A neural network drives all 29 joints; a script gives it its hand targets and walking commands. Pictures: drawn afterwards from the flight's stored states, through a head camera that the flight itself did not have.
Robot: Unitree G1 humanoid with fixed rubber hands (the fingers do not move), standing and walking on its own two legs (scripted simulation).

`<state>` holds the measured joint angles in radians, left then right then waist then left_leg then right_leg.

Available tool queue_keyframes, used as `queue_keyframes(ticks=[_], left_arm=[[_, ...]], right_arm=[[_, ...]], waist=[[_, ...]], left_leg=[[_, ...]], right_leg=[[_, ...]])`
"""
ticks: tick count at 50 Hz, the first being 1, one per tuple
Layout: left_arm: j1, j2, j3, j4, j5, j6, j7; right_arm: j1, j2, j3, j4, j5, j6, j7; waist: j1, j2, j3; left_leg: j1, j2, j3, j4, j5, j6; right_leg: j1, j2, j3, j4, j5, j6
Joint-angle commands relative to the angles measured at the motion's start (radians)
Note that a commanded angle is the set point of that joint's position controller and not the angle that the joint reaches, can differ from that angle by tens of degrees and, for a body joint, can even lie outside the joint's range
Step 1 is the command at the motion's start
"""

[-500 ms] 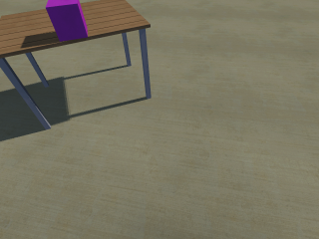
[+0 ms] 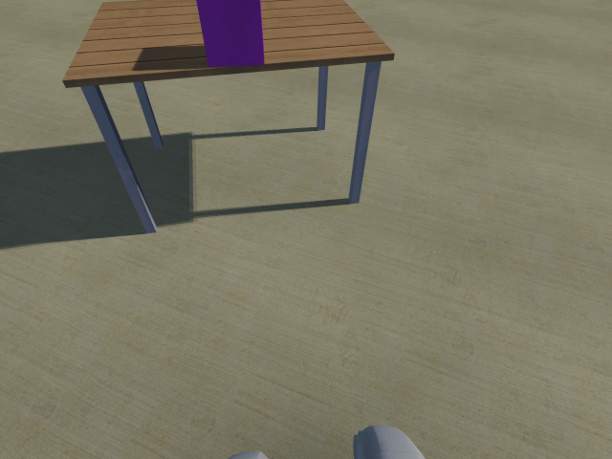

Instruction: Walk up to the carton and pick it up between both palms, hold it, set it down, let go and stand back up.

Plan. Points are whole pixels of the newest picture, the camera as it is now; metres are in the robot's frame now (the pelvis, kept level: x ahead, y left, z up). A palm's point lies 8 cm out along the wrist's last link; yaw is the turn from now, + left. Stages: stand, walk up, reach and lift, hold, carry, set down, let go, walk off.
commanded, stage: walk up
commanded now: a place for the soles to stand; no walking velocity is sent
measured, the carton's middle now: (233, 22) +1.30 +0.21 +0.08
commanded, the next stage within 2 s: none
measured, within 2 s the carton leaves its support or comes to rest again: neither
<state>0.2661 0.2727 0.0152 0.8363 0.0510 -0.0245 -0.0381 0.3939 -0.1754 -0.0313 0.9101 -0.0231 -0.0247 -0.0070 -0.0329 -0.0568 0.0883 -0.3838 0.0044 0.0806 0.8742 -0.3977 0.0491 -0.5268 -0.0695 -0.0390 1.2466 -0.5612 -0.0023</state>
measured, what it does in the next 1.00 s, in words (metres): walks ahead: right foot, then left foot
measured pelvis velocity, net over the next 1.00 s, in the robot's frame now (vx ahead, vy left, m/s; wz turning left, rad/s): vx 0.45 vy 0.01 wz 0.20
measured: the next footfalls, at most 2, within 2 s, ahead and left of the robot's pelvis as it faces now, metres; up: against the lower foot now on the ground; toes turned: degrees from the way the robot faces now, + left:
right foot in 0.24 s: +0.27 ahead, -0.17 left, +0.00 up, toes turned -2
left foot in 0.70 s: +0.51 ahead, +0.13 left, +0.00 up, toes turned +16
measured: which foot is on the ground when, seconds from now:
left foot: down 0.00-0.28, up 0.30-0.68, down 0.70-1.00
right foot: up 0.00-0.22, down 0.24-0.74, up 0.76-1.00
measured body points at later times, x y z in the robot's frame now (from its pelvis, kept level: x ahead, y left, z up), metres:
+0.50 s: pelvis +0.24 -0.05 +0.02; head +0.24 -0.07 +0.47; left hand +0.20 +0.18 -0.11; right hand +0.37 -0.30 -0.11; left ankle +0.27 +0.08 -0.61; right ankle +0.23 -0.17 -0.69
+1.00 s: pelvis +0.45 +0.01 +0.02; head +0.47 +0.03 +0.47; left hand +0.51 +0.28 -0.11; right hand +0.54 -0.22 -0.11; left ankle +0.47 +0.12 -0.69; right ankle +0.53 -0.12 -0.62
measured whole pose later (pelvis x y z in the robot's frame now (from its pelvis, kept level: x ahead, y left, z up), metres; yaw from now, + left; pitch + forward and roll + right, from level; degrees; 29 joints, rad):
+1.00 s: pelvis +0.45 +0.01 +0.02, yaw +12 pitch -4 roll +0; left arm 0.28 0.27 0.02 0.73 0.06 -0.03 -0.02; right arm 0.36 -0.18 -0.03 0.80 -0.03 -0.07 -0.01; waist -0.04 -0.05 0.11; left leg -0.34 0.00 0.09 0.74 -0.34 0.05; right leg -0.58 -0.09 -0.01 1.20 -0.42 0.00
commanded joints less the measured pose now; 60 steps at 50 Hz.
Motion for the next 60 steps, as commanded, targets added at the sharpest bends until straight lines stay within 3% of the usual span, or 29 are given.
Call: queue_keyframes(ticks=[1, 5, 9, 11, 12, 13, 14, 15, 16, 17, 20, 22, 23, 26, 30, 32, 35, 36, 37, 38, 39, 41, 43, 45, 51, 55, 57, 59, 60], left_arm=[[0.029, 0.063, 0.016, -0.111, -0.001, -0.007, -0.005], [0.020, 0.064, 0.030, -0.131, 0.000, -0.012, -0.011], [0.007, 0.038, 0.029, -0.140, -0.012, -0.037, -0.003], [0.156, 0.041, 0.043, -0.107, -0.021, -0.048, 0.008], [0.265, 0.071, 0.060, -0.071, -0.013, -0.054, 0.022], [0.339, 0.120, 0.068, -0.080, -0.012, -0.060, 0.036], [0.337, 0.180, 0.075, -0.124, -0.017, -0.051, 0.045], [0.242, 0.217, 0.092, -0.134, -0.047, -0.039, 0.059], [0.201, 0.179, 0.089, -0.150, -0.058, -0.048, 0.064], [0.216, 0.163, 0.086, -0.141, -0.058, -0.062, 0.067], [0.164, 0.085, 0.052, -0.120, -0.027, -0.091, 0.065], [0.211, 0.063, 0.039, -0.087, -0.009, -0.107, 0.061], [0.226, 0.055, 0.036, -0.069, -0.001, -0.108, 0.064], [0.202, 0.066, 0.030, -0.072, 0.000, -0.105, 0.057], [0.205, 0.097, 0.029, -0.061, -0.005, -0.084, 0.051], [0.192, 0.115, 0.026, -0.053, 0.002, -0.067, 0.049], [0.244, 0.099, 0.016, -0.048, 0.001, -0.036, 0.043], [0.322, 0.059, -0.001, -0.058, -0.013, -0.025, 0.040], [0.345, 0.043, -0.007, -0.108, -0.025, -0.016, 0.032], [0.311, 0.087, 0.010, -0.136, -0.039, -0.001, 0.028], [0.220, 0.117, 0.014, -0.147, -0.042, 0.000, 0.022], [0.179, 0.078, 0.011, -0.146, -0.019, -0.012, 0.012], [0.183, 0.055, 0.011, -0.150, 0.000, -0.021, 0.015], [0.206, 0.036, 0.011, -0.136, 0.003, -0.020, 0.017], [0.068, -0.002, 0.011, -0.180, 0.007, -0.013, 0.004], [0.049, -0.011, 0.023, -0.183, -0.008, -0.031, -0.003], [0.134, -0.002, 0.038, -0.171, -0.006, -0.039, 0.010], [0.222, 0.059, 0.066, -0.147, 0.001, -0.051, 0.029], [0.262, 0.108, 0.083, -0.144, 0.001, -0.054, 0.038]], right_arm=[[0.030, -0.252, -0.064, -0.085, -0.013, -0.044, -0.015], [0.002, -0.246, -0.057, -0.091, -0.012, -0.047, -0.009], [0.011, -0.246, -0.053, -0.087, -0.020, -0.053, 0.004], [-0.005, -0.246, -0.050, -0.086, -0.029, -0.049, 0.012], [0.025, -0.193, -0.033, -0.076, -0.030, -0.045, 0.018], [0.086, -0.111, -0.002, -0.090, -0.014, -0.049, 0.027], [0.121, -0.082, 0.002, -0.131, -0.009, -0.042, 0.028], [0.094, -0.146, -0.021, -0.166, -0.014, -0.033, 0.019], [0.013, -0.165, -0.020, -0.180, -0.025, -0.021, 0.017], [-0.050, -0.161, -0.025, -0.189, -0.028, -0.018, 0.018], [-0.034, -0.136, -0.024, -0.184, -0.017, -0.014, 0.035], [-0.045, -0.104, -0.020, -0.178, -0.017, -0.016, 0.040], [-0.073, -0.099, -0.022, -0.188, -0.020, -0.014, 0.042], [-0.157, -0.091, -0.014, -0.225, -0.020, -0.014, 0.042], [-0.221, -0.043, 0.002, -0.246, -0.025, -0.021, 0.061], [-0.175, -0.064, -0.014, -0.241, -0.030, -0.023, 0.060], [0.110, -0.153, -0.069, -0.162, -0.039, -0.034, 0.033], [0.189, -0.215, -0.091, -0.163, -0.038, -0.032, 0.021], [0.188, -0.272, -0.090, -0.206, -0.018, -0.022, 0.005], [0.154, -0.305, -0.112, -0.227, 0.023, -0.005, -0.017], [0.104, -0.277, -0.104, -0.244, 0.041, 0.000, -0.026], [0.017, -0.239, -0.076, -0.241, 0.018, -0.022, -0.033], [-0.008, -0.177, -0.051, -0.220, 0.011, -0.054, -0.020], [-0.050, -0.147, -0.043, -0.217, -0.007, -0.073, -0.006], [0.017, -0.156, -0.034, -0.174, -0.015, -0.074, -0.005], [0.005, -0.187, -0.036, -0.147, -0.019, -0.066, 0.009], [-0.014, -0.211, -0.039, -0.160, -0.027, -0.053, 0.015], [0.034, -0.164, -0.024, -0.139, -0.025, -0.037, 0.031], [0.082, -0.107, -0.004, -0.140, -0.018, -0.032, 0.036]], waist=[[0.017, 0.169, 0.071], [0.031, 0.140, 0.127], [0.025, 0.111, 0.149], [0.092, 0.074, 0.060], [0.141, -0.044, -0.016], [0.148, -0.240, -0.074], [0.093, -0.274, -0.083], [0.064, -0.267, 0.019], [0.074, -0.114, 0.074], [0.089, -0.048, 0.125], [0.059, -0.066, 0.082], [0.058, -0.077, 0.084], [0.058, -0.069, 0.095], [0.039, -0.067, 0.089], [0.058, -0.078, 0.054], [0.020, -0.053, 0.055], [-0.085, 0.113, -0.108], [-0.088, 0.260, -0.213], [-0.066, 0.282, -0.260], [-0.091, 0.266, -0.271], [-0.084, 0.196, -0.206], [-0.046, 0.179, -0.084], [0.001, 0.186, -0.090], [0.025, 0.207, -0.111], [0.013, 0.183, 0.005], [0.014, 0.226, 0.043], [0.059, 0.197, 0.000], [0.104, 0.040, -0.035], [0.119, -0.143, -0.081]], left_leg=[[-0.118, 0.309, -0.601, -0.654, -0.628, 0.185], [-0.172, 0.269, -0.482, -0.644, -0.581, 0.160], [-0.131, 0.229, -0.369, -0.576, -0.408, 0.147], [-0.145, 0.164, -0.276, -0.371, -0.285, 0.110], [-0.180, 0.087, -0.210, -0.076, -0.111, 0.089], [-0.264, -0.018, -0.107, 0.287, -0.102, 0.034], [-0.389, -0.089, -0.133, 0.452, -0.200, -0.019], [-0.480, -0.032, -0.151, 0.515, -0.191, -0.033], [-0.509, 0.023, -0.165, 0.558, -0.134, -0.045], [-0.503, 0.046, -0.171, 0.556, -0.093, -0.057], [-0.395, 0.073, -0.184, 0.445, -0.024, -0.076], [-0.359, 0.058, -0.184, 0.402, 0.046, -0.075], [-0.379, 0.049, -0.192, 0.383, 0.070, -0.078], [-0.370, 0.060, -0.128, 0.176, 0.173, -0.070], [-0.165, 0.029, 0.008, -0.083, 0.306, -0.038], [-0.024, 0.023, -0.004, -0.147, 0.277, -0.017], [0.327, -0.018, -0.050, -0.220, 0.229, 0.001], [0.433, 0.146, -0.383, -0.285, 0.021, 0.064], [0.508, 0.328, -0.786, -0.455, -0.111, 0.138], [0.476, 0.402, -0.995, -0.607, -0.386, 0.232], [0.395, 0.396, -0.983, -0.654, -0.481, 0.216], [0.278, 0.350, -0.723, -0.622, -0.268, 0.134], [0.152, 0.328, -0.569, -0.562, 0.051, 0.123], [0.087, 0.290, -0.479, -0.547, 0.046, 0.160], [0.080, 0.281, -0.355, -0.582, -0.015, 0.188], [-0.028, 0.235, -0.231, -0.556, 0.002, 0.153], [-0.095, 0.211, -0.192, -0.448, -0.057, 0.122], [-0.185, 0.132, -0.124, -0.215, -0.154, 0.067], [-0.253, 0.042, -0.038, 0.082, -0.166, 0.019]], right_leg=[[-0.117, -0.067, 0.071, -0.044, 0.118, 0.011], [-0.043, -0.071, 0.063, -0.164, 0.318, 0.019], [0.083, -0.035, 0.011, -0.404, 0.291, 0.014], [0.345, 0.018, -0.040, -0.574, 0.324, 0.015], [0.502, 0.046, -0.019, -0.602, 0.245, 0.014], [0.538, -0.142, 0.291, -0.727, -0.003, 0.001], [0.531, -0.381, 0.786, -0.974, -0.208, -0.083], [0.518, -0.428, 0.985, -1.106, -0.304, -0.214], [0.458, -0.440, 0.941, -1.126, -0.315, -0.229], [0.394, -0.422, 0.785, -1.099, -0.219, -0.201], [0.337, -0.326, 0.401, -0.994, 0.084, -0.175], [0.298, -0.297, 0.271, -0.982, 0.300, -0.175], [0.324, -0.315, 0.278, -0.968, 0.344, -0.197], [0.361, -0.287, 0.110, -0.950, 0.555, -0.197], [0.321, -0.204, -0.061, -0.879, 0.544, -0.180], [0.266, -0.245, -0.059, -0.827, 0.481, -0.175], [0.212, -0.159, -0.141, -0.410, 0.478, -0.107], [0.113, -0.064, -0.159, -0.122, 0.308, -0.067], [-0.046, 0.058, -0.053, 0.073, -0.021, -0.032], [-0.131, 0.015, 0.048, 0.185, -0.006, -0.024], [-0.182, -0.013, 0.058, 0.233, 0.052, -0.023], [-0.196, -0.046, 0.066, 0.188, 0.111, -0.028], [-0.089, -0.060, 0.088, 0.097, 0.135, -0.020], [-0.030, -0.048, 0.088, 0.056, 0.101, -0.001], [-0.133, -0.057, 0.040, -0.221, 0.245, 0.012], [0.075, -0.017, -0.014, -0.439, 0.359, 0.002], [0.288, 0.021, -0.046, -0.575, 0.398, 0.000], [0.479, 0.041, -0.011, -0.608, 0.291, -0.007], [0.529, -0.122, 0.246, -0.726, 0.060, -0.028]])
